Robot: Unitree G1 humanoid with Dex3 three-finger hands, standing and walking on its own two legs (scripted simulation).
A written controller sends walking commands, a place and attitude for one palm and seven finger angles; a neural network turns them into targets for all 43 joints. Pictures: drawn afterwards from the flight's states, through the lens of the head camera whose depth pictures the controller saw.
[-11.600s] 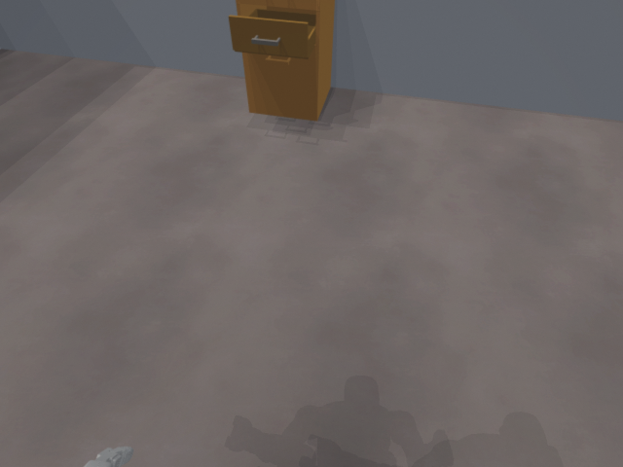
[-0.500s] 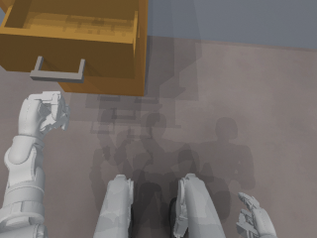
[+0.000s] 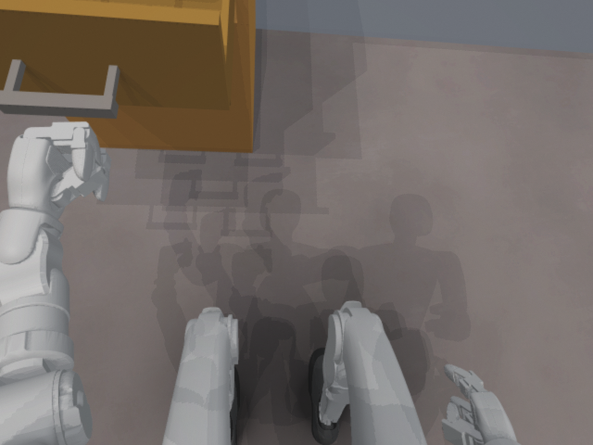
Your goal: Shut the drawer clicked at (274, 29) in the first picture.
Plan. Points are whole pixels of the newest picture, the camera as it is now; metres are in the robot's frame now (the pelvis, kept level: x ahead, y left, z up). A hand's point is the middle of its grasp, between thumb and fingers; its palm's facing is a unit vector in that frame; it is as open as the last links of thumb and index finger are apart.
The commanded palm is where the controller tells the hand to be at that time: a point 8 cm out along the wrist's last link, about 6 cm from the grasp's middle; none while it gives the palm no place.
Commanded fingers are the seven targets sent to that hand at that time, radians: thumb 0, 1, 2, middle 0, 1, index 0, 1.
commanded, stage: bring the fist close to the handle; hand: left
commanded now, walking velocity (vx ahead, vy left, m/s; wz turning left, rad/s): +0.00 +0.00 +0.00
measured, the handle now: (62, 89) +0.54 +0.30 +0.01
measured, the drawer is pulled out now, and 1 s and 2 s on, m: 0.18 0.17 0.03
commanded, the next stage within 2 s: push the drawer shut in 0.24 s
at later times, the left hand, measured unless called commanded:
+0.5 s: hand (93, 166) +0.44 +0.25 +0.00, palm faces -0.01 -1.00 -0.05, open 3.3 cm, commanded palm +0.44 +0.28 +0.01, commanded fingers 0.00 0.90 0.90 -1.40 -1.60 -1.40 -1.60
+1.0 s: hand (90, 140) +0.47 +0.26 +0.00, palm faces -0.01 -1.00 -0.06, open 2.7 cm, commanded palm +0.51 +0.27 +0.01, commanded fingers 0.00 0.90 0.90 -1.40 -1.60 -1.40 -1.60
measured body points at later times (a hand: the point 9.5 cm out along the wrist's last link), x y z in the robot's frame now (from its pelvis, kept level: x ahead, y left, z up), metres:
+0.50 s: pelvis +0.00 +0.01 +0.00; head +0.19 +0.05 +0.41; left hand +0.44 +0.31 +0.01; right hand +0.14 -0.27 -0.11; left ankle +0.05 +0.12 -0.49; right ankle +0.09 -0.11 -0.49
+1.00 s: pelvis -0.02 +0.01 -0.01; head +0.19 +0.07 +0.39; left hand +0.47 +0.32 +0.01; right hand +0.09 -0.27 -0.12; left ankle +0.05 +0.12 -0.49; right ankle +0.09 -0.11 -0.49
